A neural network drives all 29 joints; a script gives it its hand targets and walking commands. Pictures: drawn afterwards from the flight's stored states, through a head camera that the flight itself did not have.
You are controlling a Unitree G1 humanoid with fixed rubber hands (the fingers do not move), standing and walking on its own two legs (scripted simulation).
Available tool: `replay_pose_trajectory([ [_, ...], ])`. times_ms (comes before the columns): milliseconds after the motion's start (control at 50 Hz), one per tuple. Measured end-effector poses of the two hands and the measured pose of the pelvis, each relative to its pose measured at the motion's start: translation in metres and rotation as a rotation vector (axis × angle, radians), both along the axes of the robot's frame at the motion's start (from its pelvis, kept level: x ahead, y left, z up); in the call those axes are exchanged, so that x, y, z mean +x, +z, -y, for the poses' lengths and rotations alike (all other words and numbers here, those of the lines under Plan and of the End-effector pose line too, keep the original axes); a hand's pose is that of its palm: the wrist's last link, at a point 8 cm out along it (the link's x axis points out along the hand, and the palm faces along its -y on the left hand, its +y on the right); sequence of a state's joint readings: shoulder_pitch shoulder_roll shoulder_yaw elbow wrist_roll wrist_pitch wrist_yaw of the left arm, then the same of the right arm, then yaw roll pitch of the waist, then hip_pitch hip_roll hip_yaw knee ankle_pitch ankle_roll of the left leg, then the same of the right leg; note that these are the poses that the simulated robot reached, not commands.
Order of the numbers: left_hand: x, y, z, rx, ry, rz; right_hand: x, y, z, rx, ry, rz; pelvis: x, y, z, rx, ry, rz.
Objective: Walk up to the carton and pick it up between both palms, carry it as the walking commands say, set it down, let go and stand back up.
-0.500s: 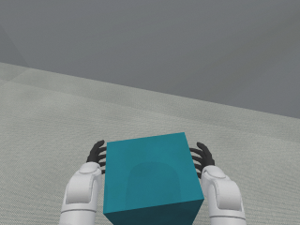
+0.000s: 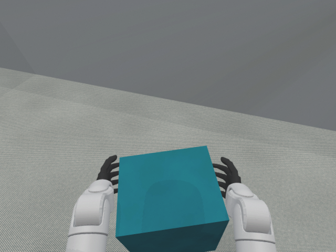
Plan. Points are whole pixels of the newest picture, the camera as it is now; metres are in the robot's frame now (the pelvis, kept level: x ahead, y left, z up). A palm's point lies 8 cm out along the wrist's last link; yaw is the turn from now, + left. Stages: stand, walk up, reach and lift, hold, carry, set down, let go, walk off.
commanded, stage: carry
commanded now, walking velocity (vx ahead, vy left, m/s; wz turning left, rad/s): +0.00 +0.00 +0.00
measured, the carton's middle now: (170, 207) +0.25 +0.00 -0.01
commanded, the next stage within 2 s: none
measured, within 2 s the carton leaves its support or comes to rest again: neither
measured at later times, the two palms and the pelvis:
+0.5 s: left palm (102, 187) +0.27 +0.16 +0.05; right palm (231, 190) +0.27 -0.14 +0.05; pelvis +0.00 +0.01 +0.00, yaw +0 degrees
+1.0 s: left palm (99, 185) +0.27 +0.16 +0.05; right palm (226, 188) +0.27 -0.13 +0.05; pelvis +0.00 +0.02 +0.00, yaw +0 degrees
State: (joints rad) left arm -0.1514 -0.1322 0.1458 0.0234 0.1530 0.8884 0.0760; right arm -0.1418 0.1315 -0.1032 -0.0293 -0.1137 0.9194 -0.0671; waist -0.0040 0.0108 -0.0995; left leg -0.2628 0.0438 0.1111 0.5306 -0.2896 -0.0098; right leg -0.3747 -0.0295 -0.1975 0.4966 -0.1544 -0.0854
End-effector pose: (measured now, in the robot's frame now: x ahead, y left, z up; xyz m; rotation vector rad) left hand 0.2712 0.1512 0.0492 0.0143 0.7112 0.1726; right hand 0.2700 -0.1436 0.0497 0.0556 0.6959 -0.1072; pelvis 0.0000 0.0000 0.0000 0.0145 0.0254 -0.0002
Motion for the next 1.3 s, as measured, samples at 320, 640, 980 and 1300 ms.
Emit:
replay_pose_trajectory([
  [320, -0.003, 0.000, -0.002, -0.003, 0.000, -0.003, -0.003, 0.000, -0.002, 0.001, -0.003, -0.002, -0.003, 0.000, -0.003, -0.001, -0.001, -0.005],
  [640, -0.002, 0.001, -0.007, -0.009, 0.000, -0.001, -0.003, 0.002, -0.007, -0.002, -0.007, 0.000, -0.002, 0.000, -0.008, -0.004, -0.003, -0.006],
  [980, 0.001, 0.002, -0.013, -0.015, 0.000, -0.007, 0.000, 0.004, -0.013, -0.003, -0.010, -0.006, 0.002, 0.000, -0.015, -0.007, -0.005, -0.008],
  [1300, -0.002, 0.028, 0.002, -0.038, 0.017, 0.004, -0.005, 0.030, 0.001, 0.006, -0.028, 0.003, 0.008, -0.008, 0.000, -0.014, -0.019, -0.019],
])
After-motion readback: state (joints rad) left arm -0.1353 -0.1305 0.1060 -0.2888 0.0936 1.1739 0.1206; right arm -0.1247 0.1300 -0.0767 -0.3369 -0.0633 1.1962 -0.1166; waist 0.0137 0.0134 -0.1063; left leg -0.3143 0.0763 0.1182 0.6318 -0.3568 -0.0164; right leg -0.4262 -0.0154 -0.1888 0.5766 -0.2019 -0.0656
